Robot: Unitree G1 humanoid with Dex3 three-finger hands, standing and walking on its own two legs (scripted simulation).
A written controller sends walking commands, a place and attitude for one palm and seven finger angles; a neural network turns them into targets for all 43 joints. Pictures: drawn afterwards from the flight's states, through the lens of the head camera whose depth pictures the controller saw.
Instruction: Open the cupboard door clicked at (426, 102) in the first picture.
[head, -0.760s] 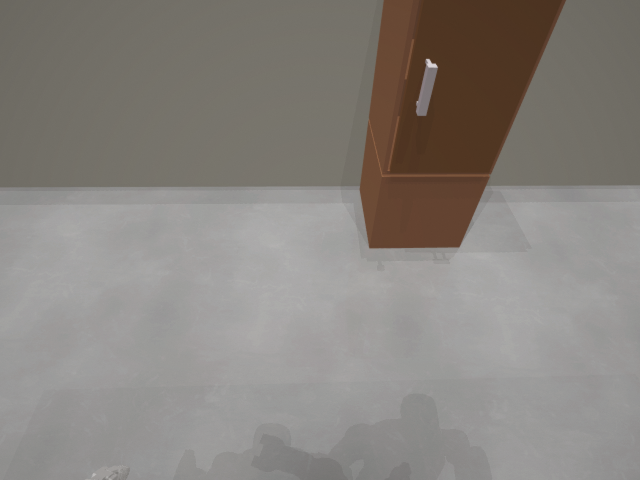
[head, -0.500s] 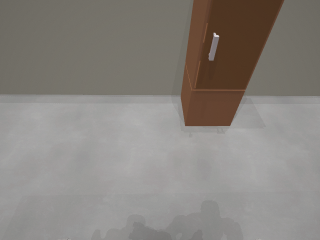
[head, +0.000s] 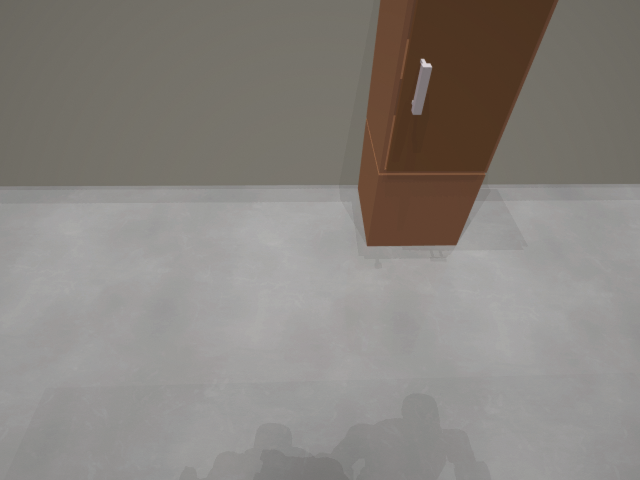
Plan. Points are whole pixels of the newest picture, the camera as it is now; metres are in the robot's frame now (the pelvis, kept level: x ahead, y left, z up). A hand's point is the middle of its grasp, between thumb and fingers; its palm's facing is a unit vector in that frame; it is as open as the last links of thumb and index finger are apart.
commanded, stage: stand and wait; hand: left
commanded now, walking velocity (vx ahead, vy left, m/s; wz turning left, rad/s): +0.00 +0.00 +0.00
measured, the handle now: (419, 86) +1.14 -0.23 -0.03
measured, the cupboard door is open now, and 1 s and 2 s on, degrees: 0 0 0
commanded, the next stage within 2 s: look at it before walking up in 0.06 s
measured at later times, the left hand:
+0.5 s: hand out of the picture +0.08 +0.24 -0.16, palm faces -0.04 -0.94 -0.33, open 7.4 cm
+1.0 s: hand out of the picture +0.07 +0.22 -0.17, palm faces -0.09 -0.95 -0.31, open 7.4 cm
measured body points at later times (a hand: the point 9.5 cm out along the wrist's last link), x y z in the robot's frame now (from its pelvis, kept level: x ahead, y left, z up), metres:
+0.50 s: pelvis +0.00 +0.00 +0.00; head +0.00 +0.00 +0.45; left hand +0.08 +0.29 -0.13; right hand +0.08 -0.30 -0.13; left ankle +0.01 +0.12 -0.74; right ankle +0.01 -0.13 -0.74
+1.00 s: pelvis +0.00 -0.01 -0.01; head +0.02 -0.01 +0.44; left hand +0.08 +0.27 -0.15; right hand +0.07 -0.29 -0.14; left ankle +0.01 +0.12 -0.74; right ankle +0.01 -0.13 -0.74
